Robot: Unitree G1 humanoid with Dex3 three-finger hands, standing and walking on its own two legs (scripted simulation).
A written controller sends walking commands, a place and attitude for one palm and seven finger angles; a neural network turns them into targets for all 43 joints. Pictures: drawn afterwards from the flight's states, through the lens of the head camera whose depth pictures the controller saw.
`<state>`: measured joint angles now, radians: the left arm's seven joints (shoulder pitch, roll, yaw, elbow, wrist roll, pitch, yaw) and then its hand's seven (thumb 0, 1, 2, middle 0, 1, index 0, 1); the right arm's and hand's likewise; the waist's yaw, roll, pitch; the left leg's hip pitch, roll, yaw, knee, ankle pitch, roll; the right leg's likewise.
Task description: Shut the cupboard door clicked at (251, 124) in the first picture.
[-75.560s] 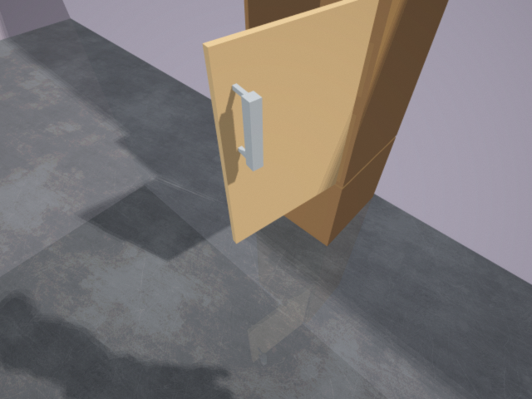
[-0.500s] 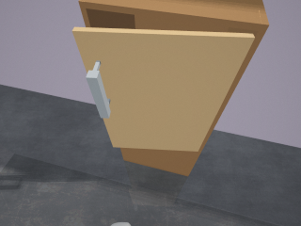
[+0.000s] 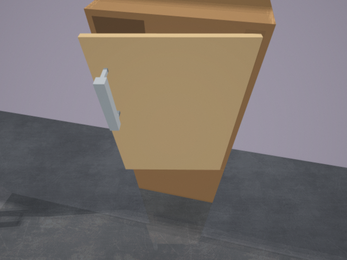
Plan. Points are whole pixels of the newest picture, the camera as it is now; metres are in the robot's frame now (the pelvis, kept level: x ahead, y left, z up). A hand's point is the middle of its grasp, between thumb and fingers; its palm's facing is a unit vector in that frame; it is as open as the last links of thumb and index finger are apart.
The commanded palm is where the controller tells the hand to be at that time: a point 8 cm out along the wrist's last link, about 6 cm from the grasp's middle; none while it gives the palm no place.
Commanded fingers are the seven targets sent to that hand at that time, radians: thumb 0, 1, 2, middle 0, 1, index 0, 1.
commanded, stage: come to a stop and stand still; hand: left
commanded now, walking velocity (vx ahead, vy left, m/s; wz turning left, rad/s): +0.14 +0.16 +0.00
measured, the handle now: (110, 100) +0.49 +0.20 +0.09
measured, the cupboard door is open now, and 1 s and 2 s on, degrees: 11 11 11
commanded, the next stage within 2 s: look again from close up in 0.20 s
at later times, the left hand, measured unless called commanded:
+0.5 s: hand out of the picture +0.02 +0.20 -0.18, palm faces +0.00 -0.98 -0.20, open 7.3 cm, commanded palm none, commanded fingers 0.00 0.90 0.90 -0.20 -0.30 -0.20 -0.30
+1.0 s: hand (79, 255) +0.15 +0.23 -0.08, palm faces +0.27 -0.93 -0.24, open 7.3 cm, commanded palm +0.11 +0.27 -0.05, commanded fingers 0.00 0.90 0.90 -0.31 -0.42 -0.31 -0.42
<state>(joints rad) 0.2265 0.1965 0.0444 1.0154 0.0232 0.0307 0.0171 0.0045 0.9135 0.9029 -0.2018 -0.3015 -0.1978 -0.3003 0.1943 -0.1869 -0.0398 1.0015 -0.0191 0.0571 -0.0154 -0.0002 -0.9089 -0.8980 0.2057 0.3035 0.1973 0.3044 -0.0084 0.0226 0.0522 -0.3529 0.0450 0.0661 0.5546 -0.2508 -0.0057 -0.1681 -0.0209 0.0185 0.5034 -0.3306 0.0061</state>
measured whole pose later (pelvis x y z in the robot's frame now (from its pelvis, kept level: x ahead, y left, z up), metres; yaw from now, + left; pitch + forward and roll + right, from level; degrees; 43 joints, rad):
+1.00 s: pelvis +0.01 +0.01 -0.01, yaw +1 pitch +0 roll +2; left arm 0.44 0.24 0.08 0.27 -0.11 0.01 0.11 0.02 0.91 0.90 -0.22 -0.31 -0.21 -0.31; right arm 0.30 -0.19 0.01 0.88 0.04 -0.24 -0.08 0.01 -0.91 -0.90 0.21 0.30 0.20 0.30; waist 0.01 -0.05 0.02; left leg -0.28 -0.04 0.03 0.59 -0.31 0.02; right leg -0.31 -0.05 -0.01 0.78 -0.35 0.01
